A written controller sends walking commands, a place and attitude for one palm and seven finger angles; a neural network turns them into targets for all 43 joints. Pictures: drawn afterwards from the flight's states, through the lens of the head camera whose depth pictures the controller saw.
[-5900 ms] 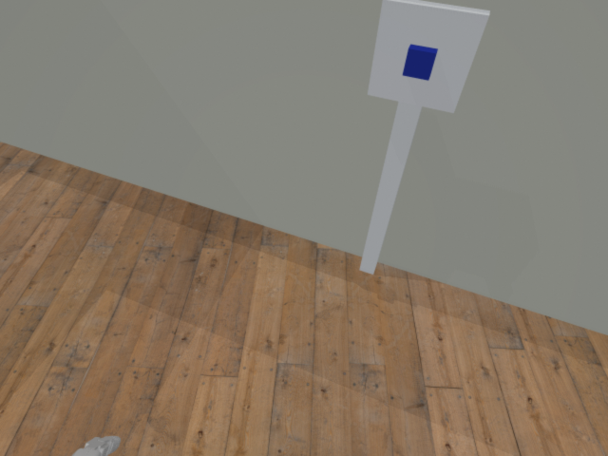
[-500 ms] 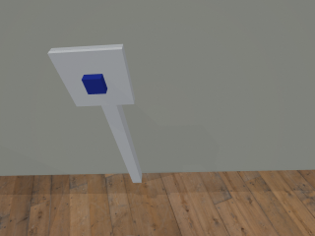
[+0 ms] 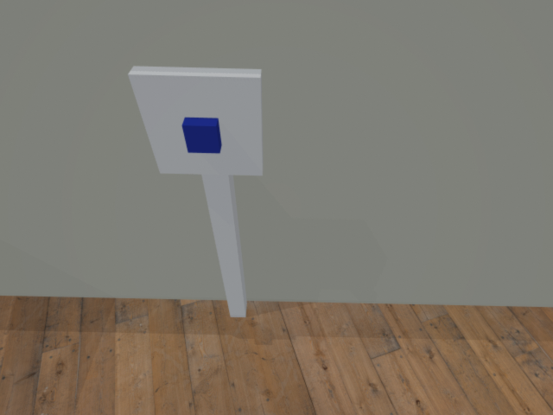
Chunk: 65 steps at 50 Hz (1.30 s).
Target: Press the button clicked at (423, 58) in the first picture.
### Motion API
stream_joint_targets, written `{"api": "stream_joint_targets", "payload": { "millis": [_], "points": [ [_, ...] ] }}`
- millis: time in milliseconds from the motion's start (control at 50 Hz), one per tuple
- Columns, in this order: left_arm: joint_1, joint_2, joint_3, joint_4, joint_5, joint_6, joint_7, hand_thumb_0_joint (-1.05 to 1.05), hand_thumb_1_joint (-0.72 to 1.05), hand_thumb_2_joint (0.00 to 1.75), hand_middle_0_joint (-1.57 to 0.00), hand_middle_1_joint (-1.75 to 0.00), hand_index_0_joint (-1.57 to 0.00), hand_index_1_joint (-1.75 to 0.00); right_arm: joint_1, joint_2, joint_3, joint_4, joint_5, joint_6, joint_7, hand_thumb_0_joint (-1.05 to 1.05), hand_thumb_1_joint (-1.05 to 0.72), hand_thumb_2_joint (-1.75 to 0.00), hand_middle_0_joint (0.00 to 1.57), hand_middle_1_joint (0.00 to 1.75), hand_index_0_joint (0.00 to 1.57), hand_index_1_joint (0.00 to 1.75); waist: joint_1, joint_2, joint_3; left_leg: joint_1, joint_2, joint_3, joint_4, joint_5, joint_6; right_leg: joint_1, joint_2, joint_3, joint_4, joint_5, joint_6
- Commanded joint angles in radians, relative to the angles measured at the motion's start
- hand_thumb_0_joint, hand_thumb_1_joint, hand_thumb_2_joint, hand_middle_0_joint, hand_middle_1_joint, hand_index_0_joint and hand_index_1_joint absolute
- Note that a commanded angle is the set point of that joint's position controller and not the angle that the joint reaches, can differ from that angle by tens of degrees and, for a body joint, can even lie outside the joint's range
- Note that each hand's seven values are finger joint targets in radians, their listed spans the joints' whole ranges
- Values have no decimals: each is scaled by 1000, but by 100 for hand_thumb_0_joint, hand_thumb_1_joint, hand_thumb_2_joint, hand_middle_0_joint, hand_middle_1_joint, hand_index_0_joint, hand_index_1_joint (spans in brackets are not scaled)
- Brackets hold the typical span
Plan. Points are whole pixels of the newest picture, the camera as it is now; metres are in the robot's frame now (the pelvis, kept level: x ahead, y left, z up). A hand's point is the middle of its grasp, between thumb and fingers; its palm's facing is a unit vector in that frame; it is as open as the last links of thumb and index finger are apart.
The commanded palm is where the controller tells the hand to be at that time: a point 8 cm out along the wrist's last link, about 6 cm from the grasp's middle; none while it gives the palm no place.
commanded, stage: come to a stop and stand still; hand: left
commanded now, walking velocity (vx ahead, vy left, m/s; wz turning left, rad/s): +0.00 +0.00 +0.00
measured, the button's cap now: (203, 134) +0.55 +0.19 +0.11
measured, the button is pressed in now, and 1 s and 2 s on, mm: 0 0 0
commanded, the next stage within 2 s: look again from close up in 0.06 s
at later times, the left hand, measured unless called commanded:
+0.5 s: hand out of the picture +0.02 +0.19 -0.17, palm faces +0.02 -0.97 -0.24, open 7.4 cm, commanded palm none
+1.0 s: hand out of the picture +0.02 +0.14 -0.18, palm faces +0.05 -0.98 -0.18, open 7.4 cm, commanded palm none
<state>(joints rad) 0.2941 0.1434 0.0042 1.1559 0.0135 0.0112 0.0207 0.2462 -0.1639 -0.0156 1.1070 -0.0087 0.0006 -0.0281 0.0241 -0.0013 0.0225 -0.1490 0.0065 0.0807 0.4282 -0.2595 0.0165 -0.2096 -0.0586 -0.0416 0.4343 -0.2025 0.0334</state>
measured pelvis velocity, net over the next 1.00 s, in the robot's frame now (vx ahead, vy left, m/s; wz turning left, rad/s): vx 0.04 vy -0.03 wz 0.02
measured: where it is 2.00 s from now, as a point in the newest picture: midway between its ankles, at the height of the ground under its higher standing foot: outside the picture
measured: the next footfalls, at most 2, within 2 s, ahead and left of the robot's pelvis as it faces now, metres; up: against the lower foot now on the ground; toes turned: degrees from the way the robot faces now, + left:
none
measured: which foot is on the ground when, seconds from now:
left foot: down 0.00-1.00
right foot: down 0.00-1.00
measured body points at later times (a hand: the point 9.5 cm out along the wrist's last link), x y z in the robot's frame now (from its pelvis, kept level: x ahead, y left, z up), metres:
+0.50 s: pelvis +0.01 +0.00 -0.01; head +0.01 -0.02 +0.44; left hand +0.02 +0.24 -0.15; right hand +0.00 -0.21 -0.17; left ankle -0.02 +0.10 -0.74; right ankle +0.02 -0.14 -0.74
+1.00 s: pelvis +0.04 -0.03 -0.01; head +0.05 -0.03 +0.44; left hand +0.01 +0.19 -0.17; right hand +0.03 -0.24 -0.17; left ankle -0.02 +0.10 -0.74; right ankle +0.02 -0.14 -0.74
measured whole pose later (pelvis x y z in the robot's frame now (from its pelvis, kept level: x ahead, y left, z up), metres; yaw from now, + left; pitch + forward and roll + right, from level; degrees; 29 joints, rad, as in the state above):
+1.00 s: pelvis +0.04 -0.03 -0.01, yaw +1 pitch +0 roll +0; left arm 0.32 0.14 0.01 1.12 0.02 -0.01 0.01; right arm 0.32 -0.15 0.00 1.10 -0.03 -0.01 -0.01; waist 0.01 0.01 0.02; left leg -0.17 0.05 0.05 0.55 -0.37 -0.02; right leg -0.23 -0.03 -0.07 0.58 -0.34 -0.01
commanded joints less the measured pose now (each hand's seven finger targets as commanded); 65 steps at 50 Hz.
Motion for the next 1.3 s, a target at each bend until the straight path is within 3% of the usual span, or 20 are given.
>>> {"api": "stream_joint_targets", "payload": {
  "millis": [0,120,140,160,200,220,280,400,720,760,820,900,1020,1080,1140,1160,1180,1200,1240,1280],
  "points": [
    [25,97,10,-25,0,-20,11,0,90,90,-20,-30,-20,-30,70,-84,-8,0,3,-19,-3,0,-90,-90,20,30,20,30,-19,-16,41,-46,110,-104,-128,75,0,3,-60,64,-94,38,-28],
    [40,85,10,-17,-1,-21,15,0,90,90,-20,-30,-20,-30,95,-70,-4,19,1,-26,-6,0,-90,-90,20,30,20,30,-13,15,37,-59,113,-109,-146,81,1,30,-56,53,-80,69,-29],
    [98,115,-3,-1,8,-37,55,0,90,90,-20,-30,-20,-30,0,-111,-1,-65,10,-38,8,0,-90,-90,20,30,20,30,12,28,97,-139,120,-62,42,153,-22,-10,-91,81,-45,189,-48],
    [58,145,2,-43,4,-47,43,0,90,90,-20,-30,-20,-30,65,-61,4,-76,-2,-29,12,0,-90,-90,20,30,20,30,-32,54,29,-118,61,-84,-4,-11,-20,-13,-100,106,-39,-20,-68],
    [26,142,4,-76,4,-47,25,0,90,90,-20,-30,-20,-30,101,-71,5,-90,-13,-34,19,0,-90,-90,20,30,20,30,-30,100,-5,-125,81,-112,-28,-27,-2,-45,-57,64,9,-145,-67],
    [23,124,2,-78,4,-42,21,0,90,90,-20,-30,-20,-30,108,-80,5,-96,-12,-36,14,0,-90,-90,20,30,20,30,-30,116,6,-146,98,-137,-51,-32,11,-41,-38,44,31,-118,-64],
    [26,99,-5,-81,3,-39,15,0,90,90,-20,-30,-20,-30,121,-86,6,-105,-9,-41,8,0,-90,-90,20,30,20,30,-19,38,34,-168,114,-157,-73,37,30,-9,-26,25,48,-34,-59],
    [24,102,-3,-75,-2,-39,15,0,90,90,-20,-30,-20,-30,133,-89,9,-78,-7,-41,4,0,-90,-90,20,30,20,30,-23,-25,56,-109,100,-124,-72,113,25,-17,-40,47,22,33,-56],
    [18,123,8,-67,-2,-42,14,0,90,90,-20,-30,-20,-30,95,-90,11,-30,-7,-38,-1,0,-90,-90,20,30,20,30,-23,8,21,-29,98,-81,-67,170,6,14,-54,67,-12,148,-63],
    [31,117,10,-60,1,-38,11,0,90,90,-20,-30,-20,-30,101,-84,11,-23,-9,-34,1,0,-90,-90,20,30,20,30,-20,2,19,-42,95,-79,-60,70,11,20,-50,51,-1,27,-65],
    [36,118,15,-64,7,-30,3,0,90,90,-20,-30,-20,-30,95,-84,6,-30,-15,-24,6,0,-90,-90,20,30,20,30,-19,-11,91,-101,88,-90,-47,-103,22,-46,-42,57,-14,-204,-75],
    [54,121,25,-70,10,-36,-5,0,90,90,-20,-30,-20,-30,112,-73,-1,-38,-17,-25,9,0,-90,-90,20,30,20,30,-24,-19,111,-125,82,-85,-2,-128,28,-71,-41,80,-18,-258,-95],
    [106,124,42,-54,7,-49,-7,0,90,90,-20,-30,-20,-30,134,-53,-2,-38,-15,-45,2,0,-90,-90,20,30,20,30,-24,-42,63,-118,70,-36,121,33,26,-15,-61,91,35,-41,-127],
    [118,116,50,-53,8,-51,-7,0,90,90,-20,-30,-20,-30,159,-57,-8,-25,-14,-52,-2,0,-90,-90,20,30,20,30,-32,3,39,-80,94,-50,136,137,34,-13,-40,47,109,55,-127],
    [94,84,47,-65,8,-52,3,0,90,90,-20,-30,-20,-30,193,-76,-9,-2,-11,-51,-16,0,-90,-90,20,30,20,30,-37,116,8,2,144,-83,129,525,40,-31,-4,-33,231,235,-98],
    [99,80,48,-64,6,-54,7,0,90,90,-20,-30,-20,-30,189,-81,-10,1,-9,-49,-22,0,-90,-90,20,30,20,30,-30,124,-5,22,147,-76,147,654,39,-21,-7,-39,237,283,-88],
    [108,84,49,-61,4,-53,11,0,90,90,-20,-30,-20,-30,177,-78,-11,-5,-6,-44,-26,0,-90,-90,20,30,20,30,-23,94,-8,18,136,-59,174,720,31,5,-12,-25,218,371,-81],
    [128,100,53,-51,1,-54,17,0,90,90,-20,-30,-20,-30,151,-72,-11,-14,-3,-41,-29,0,-90,-90,20,30,20,30,-8,28,-10,-24,110,-36,213,682,15,55,-38,6,187,522,-78],
    [152,127,53,-35,-2,-52,27,0,90,90,-20,-30,-20,-30,107,-47,-7,-32,5,-32,-29,0,-90,-90,20,30,20,30,-2,-55,-21,-101,74,-20,202,438,-15,148,-102,50,144,802,-87],
    [134,138,48,-42,2,-45,31,0,90,90,-20,-30,-20,-30,83,-34,-10,-34,9,-25,-26,0,-90,-90,20,30,20,30,-6,-90,-24,-115,55,-17,162,247,-25,177,-123,52,134,884,-96]
  ]
}}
